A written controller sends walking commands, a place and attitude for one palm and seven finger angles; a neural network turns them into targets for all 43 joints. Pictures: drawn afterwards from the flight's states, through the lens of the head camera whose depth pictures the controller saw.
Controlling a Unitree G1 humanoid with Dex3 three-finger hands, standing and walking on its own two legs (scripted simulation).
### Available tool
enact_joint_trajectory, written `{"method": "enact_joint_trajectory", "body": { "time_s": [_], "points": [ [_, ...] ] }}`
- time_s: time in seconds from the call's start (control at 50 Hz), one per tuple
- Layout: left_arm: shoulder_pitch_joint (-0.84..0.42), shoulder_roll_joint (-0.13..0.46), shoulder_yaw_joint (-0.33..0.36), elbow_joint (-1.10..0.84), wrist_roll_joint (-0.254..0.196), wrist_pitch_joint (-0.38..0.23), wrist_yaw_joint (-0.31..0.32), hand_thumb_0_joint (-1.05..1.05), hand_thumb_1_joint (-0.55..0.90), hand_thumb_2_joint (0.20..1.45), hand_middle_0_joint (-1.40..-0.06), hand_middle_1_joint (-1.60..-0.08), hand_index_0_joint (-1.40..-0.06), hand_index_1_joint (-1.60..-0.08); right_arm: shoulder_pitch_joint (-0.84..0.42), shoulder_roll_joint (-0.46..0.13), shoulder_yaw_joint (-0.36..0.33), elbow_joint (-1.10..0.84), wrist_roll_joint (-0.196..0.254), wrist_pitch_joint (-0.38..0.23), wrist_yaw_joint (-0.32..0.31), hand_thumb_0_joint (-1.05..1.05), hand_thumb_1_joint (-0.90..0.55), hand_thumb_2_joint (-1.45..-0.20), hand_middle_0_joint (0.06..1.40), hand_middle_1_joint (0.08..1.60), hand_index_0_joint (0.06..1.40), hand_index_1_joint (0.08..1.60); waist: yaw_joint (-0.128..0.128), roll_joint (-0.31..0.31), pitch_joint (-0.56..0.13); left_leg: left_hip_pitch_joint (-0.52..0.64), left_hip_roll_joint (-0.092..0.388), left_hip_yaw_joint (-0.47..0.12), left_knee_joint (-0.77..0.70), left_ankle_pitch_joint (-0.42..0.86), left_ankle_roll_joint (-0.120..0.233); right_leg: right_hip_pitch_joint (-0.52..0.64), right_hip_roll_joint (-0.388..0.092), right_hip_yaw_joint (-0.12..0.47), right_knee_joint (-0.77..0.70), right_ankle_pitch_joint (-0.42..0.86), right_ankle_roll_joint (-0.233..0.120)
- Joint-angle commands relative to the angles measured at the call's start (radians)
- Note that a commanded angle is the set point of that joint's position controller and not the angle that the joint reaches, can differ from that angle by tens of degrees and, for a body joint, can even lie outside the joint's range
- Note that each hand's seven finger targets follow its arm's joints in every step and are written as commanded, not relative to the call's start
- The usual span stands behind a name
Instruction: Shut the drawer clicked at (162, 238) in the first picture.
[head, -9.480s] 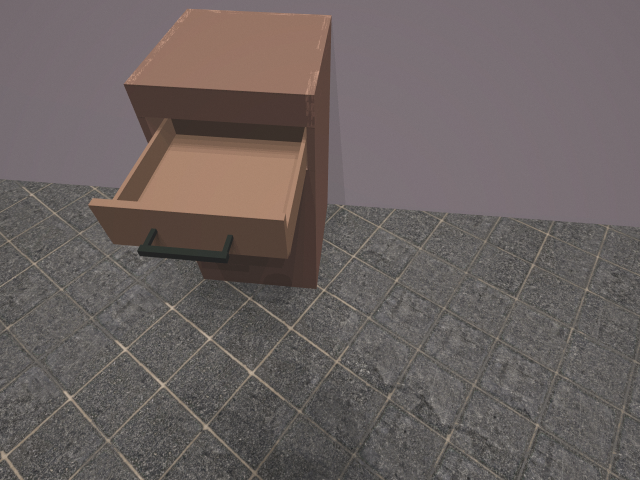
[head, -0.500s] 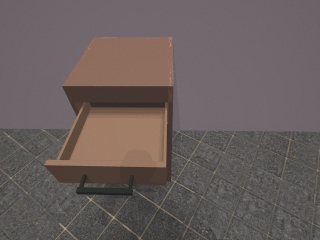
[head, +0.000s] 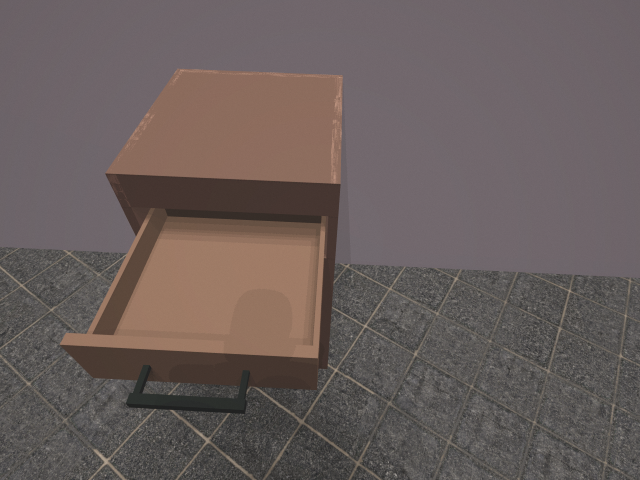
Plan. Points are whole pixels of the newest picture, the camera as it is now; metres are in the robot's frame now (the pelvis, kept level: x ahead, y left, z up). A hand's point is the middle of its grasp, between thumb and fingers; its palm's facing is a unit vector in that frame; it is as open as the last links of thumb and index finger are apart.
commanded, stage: come to a stop and stand still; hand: left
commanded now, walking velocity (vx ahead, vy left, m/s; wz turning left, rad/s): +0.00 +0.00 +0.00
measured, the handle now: (191, 389) +0.27 +0.22 -0.13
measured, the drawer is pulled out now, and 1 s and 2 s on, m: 0.30 0.30 0.30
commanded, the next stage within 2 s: look again from close up in 0.24 s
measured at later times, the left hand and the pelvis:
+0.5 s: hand out of the picture +0.00 +0.14 -0.17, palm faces +0.02 -0.98 -0.19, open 7.4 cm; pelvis +0.01 -0.02 +0.00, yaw +0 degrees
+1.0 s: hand out of the picture -0.01 +0.11 -0.17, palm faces +0.07 -0.98 -0.17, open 7.4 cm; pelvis +0.00 -0.04 +0.00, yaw -1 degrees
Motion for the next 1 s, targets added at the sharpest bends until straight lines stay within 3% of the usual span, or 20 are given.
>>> {"method": "enact_joint_trajectory", "body": {
  "time_s": [0.0, 0.08, 0.1, 0.18, 0.34, 0.48, 0.66, 0.78, 0.92, 0.94, 0.96, 0.98],
  "points": [
    [0.072, 0.094, 0.019, -0.026, 0.001, -0.016, 0.002, 0.000, 0.900, 0.900, -0.200, -0.300, -0.200, -0.300, 0.065, -0.086, -0.019, -0.016, 0.001, -0.009, -0.007, 0.000, -0.900, -0.900, 0.200, 0.300, 0.200, 0.300, -0.007, 0.000, 0.082, 0.006, 0.152, -0.149, -0.071, 0.181, -0.002, -0.065, -0.143, 0.148, -0.088, 0.195, -0.005],
    [0.079, 0.090, 0.019, -0.022, 0.000, -0.016, 0.004, 0.000, 0.900, 0.900, -0.200, -0.300, -0.200, -0.300, 0.068, -0.090, -0.019, -0.010, 0.000, -0.010, -0.008, 0.000, -0.900, -0.900, 0.200, 0.300, 0.200, 0.300, -0.006, -0.006, 0.059, 0.025, 0.155, -0.147, -0.070, 0.190, -0.003, -0.052, -0.146, 0.145, -0.088, 0.194, -0.005],
    [0.073, 0.091, 0.019, -0.022, 0.000, -0.014, 0.002, 0.000, 0.900, 0.900, -0.200, -0.300, -0.200, -0.300, 0.062, -0.088, -0.019, -0.008, 0.000, -0.009, -0.009, 0.000, -0.900, -0.900, 0.200, 0.300, 0.200, 0.300, -0.006, 0.019, 0.079, 0.021, 0.155, -0.145, -0.077, 0.194, -0.003, -0.063, -0.142, 0.146, -0.089, 0.191, -0.006],
    [0.081, 0.092, 0.022, -0.021, 0.000, -0.017, 0.004, 0.000, 0.900, 0.900, -0.200, -0.300, -0.200, -0.300, 0.067, -0.090, -0.019, -0.003, -0.001, -0.013, -0.010, 0.000, -0.900, -0.900, 0.200, 0.300, 0.200, 0.300, -0.004, -0.004, 0.032, 0.044, 0.157, -0.142, -0.064, 0.231, -0.003, -0.029, -0.147, 0.147, -0.085, 0.235, -0.006],
    [0.080, 0.091, 0.023, -0.020, -0.001, -0.017, 0.005, 0.000, 0.900, 0.900, -0.200, -0.300, -0.200, -0.300, 0.070, -0.086, -0.020, 0.005, -0.001, -0.013, -0.012, 0.000, -0.900, -0.900, 0.200, 0.300, 0.200, 0.300, -0.002, -0.003, 0.043, 0.051, 0.159, -0.141, -0.064, 0.256, -0.005, -0.027, -0.146, 0.151, -0.086, 0.260, -0.007],
    [0.082, 0.092, 0.022, -0.019, -0.001, -0.019, 0.006, 0.000, 0.900, 0.900, -0.200, -0.300, -0.200, -0.300, 0.074, -0.082, -0.020, 0.011, 0.000, -0.010, -0.012, 0.000, -0.900, -0.900, 0.200, 0.300, 0.200, 0.300, -0.002, -0.027, 0.059, 0.038, 0.156, -0.137, -0.067, 0.213, -0.009, -0.024, -0.149, 0.157, -0.098, 0.275, -0.006],
    [0.091, 0.096, 0.023, -0.019, -0.001, -0.019, 0.006, 0.000, 0.900, 0.900, -0.200, -0.300, -0.200, -0.300, 0.076, -0.072, -0.018, 0.015, 0.001, -0.007, -0.012, 0.000, -0.900, -0.900, 0.200, 0.300, 0.200, 0.300, -0.001, -0.001, 0.073, 0.025, 0.153, -0.131, -0.067, 0.170, -0.013, -0.029, -0.149, 0.165, -0.117, 0.258, -0.003],
    [0.099, 0.094, 0.025, -0.019, -0.001, -0.020, 0.007, 0.000, 0.900, 0.900, -0.200, -0.300, -0.200, -0.300, 0.082, -0.066, -0.021, 0.015, 0.001, -0.003, -0.011, 0.000, -0.900, -0.900, 0.200, 0.300, 0.200, 0.300, -0.001, -0.023, 0.075, 0.009, 0.143, -0.121, -0.059, 0.115, -0.017, -0.023, -0.153, 0.176, -0.136, 0.266, 0.016],
    [0.103, 0.092, 0.025, -0.018, -0.002, -0.018, 0.008, 0.000, 0.900, 0.900, -0.200, -0.300, -0.200, -0.300, 0.093, -0.060, -0.020, 0.018, 0.002, 0.004, -0.013, 0.000, -0.900, -0.900, 0.200, 0.300, 0.200, 0.300, -0.004, -0.007, 0.101, -0.014, 0.137, -0.116, -0.053, 0.072, -0.022, -0.038, -0.150, 0.189, -0.155, 0.227, 0.027],
    [0.132, 0.130, 0.049, 0.007, 0.015, -0.051, 0.047, 0.000, 0.900, 0.900, -0.200, -0.300, -0.200, -0.300, 0.012, -0.094, -0.041, -0.054, 0.004, -0.014, -0.013, 0.000, -0.900, -0.900, 0.200, 0.300, 0.200, 0.300, 0.004, -0.087, 0.147, -0.149, 0.104, 0.002, 0.199, -0.014, -0.071, -0.038, -0.208, 0.235, -0.110, 1.044, 0.186],
    [-0.534, 0.301, 0.067, -1.414, -0.200, -0.257, 0.005, 0.000, 0.900, 0.900, -0.220, -0.322, -0.220, -0.322, -0.012, -0.312, -0.066, -0.425, 0.032, -0.166, -0.051, 0.000, -0.900, -0.900, 0.200, 0.300, 0.200, 0.300, -0.093, 0.157, -0.367, 0.134, 0.041, -0.078, 0.026, 0.198, -0.010, 0.060, -0.147, 0.177, 0.013, 0.607, 0.078],
    [-0.251, 0.266, 0.076, -1.236, -0.142, -0.198, 0.049, 0.000, 0.900, 0.900, -0.240, -0.343, -0.240, -0.343, -0.123, -0.206, -0.035, -0.387, 0.034, -0.228, -0.069, 0.000, -0.900, -0.900, 0.200, 0.300, 0.200, 0.300, -0.012, 0.375, -0.361, 0.168, 0.036, -0.068, 0.016, 0.318, -0.003, 0.050, -0.059, 0.176, 0.005, 0.345, 0.001]
  ]
}}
